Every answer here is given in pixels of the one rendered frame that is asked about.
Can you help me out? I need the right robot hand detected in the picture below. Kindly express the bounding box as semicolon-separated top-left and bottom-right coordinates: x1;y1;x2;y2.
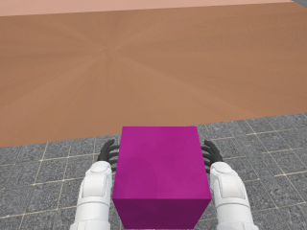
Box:
201;140;224;174

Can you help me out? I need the carton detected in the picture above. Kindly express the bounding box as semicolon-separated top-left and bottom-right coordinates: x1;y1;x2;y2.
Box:
111;126;212;229

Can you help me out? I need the left robot hand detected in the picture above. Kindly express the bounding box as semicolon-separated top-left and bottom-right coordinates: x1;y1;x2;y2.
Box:
97;139;120;172

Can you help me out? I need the robot left forearm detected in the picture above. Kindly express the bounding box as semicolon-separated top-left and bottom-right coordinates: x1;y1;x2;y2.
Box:
69;161;112;230

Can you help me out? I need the robot right forearm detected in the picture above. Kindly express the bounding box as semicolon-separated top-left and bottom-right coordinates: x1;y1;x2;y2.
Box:
210;161;259;230

